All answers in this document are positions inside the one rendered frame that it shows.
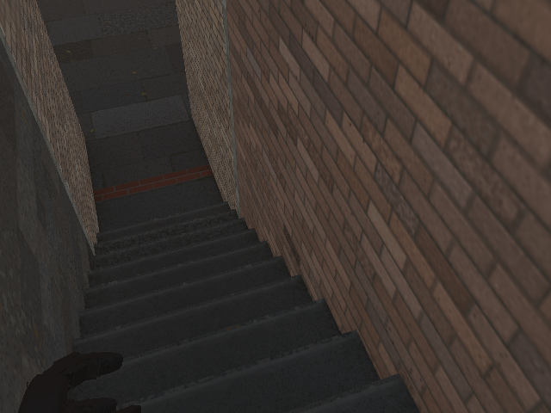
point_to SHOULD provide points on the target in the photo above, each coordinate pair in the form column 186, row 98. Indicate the robot left hand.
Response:
column 47, row 392

